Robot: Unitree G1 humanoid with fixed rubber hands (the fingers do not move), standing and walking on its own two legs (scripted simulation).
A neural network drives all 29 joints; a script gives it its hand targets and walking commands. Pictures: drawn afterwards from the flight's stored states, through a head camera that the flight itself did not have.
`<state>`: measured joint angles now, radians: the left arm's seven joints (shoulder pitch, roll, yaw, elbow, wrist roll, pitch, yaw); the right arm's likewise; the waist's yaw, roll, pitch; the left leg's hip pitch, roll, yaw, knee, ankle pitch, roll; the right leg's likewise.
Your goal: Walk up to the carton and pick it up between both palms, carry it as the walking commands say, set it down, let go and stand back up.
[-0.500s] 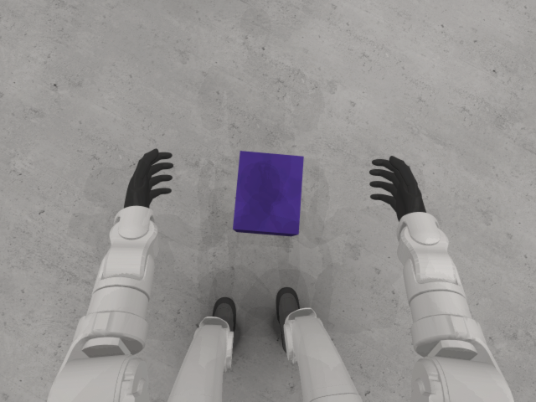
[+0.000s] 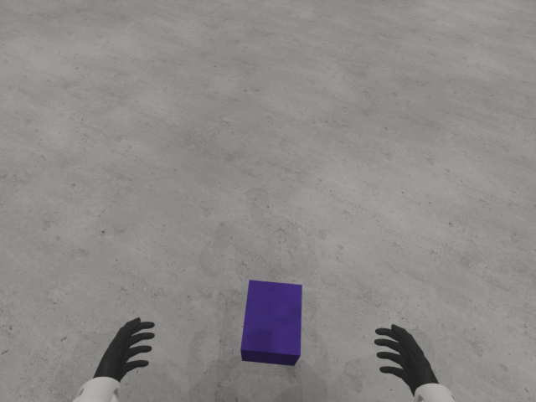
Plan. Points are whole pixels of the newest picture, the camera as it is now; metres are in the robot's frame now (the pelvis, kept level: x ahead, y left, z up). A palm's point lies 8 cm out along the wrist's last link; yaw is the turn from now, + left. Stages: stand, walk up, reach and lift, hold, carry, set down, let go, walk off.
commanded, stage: let go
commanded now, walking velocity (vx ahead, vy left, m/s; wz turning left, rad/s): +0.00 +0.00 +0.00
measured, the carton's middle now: (271, 323) +0.42 -0.05 -0.68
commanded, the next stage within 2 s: stand in 0.46 s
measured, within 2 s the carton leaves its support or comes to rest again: neither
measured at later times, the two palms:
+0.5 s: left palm (95, 398) +0.15 +0.24 -0.07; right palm (426, 396) +0.15 -0.24 -0.07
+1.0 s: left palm out of the picture +0.13 +0.28 -0.09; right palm (459, 398) +0.14 -0.29 -0.09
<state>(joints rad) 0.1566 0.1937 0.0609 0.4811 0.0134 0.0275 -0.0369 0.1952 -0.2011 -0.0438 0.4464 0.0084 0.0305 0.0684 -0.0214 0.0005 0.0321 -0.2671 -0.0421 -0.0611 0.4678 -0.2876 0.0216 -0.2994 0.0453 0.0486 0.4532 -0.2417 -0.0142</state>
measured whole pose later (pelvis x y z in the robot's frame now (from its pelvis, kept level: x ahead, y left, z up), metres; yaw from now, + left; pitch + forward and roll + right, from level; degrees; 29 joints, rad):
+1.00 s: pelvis +0.01 -0.01 +0.00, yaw +1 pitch +0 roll +0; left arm 0.16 0.33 0.03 0.82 0.03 0.00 0.03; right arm 0.17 -0.35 -0.02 0.77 -0.03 0.01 -0.03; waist 0.00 0.02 0.01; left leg -0.13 -0.03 -0.06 0.45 -0.31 0.01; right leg -0.17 0.05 0.03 0.45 -0.28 -0.03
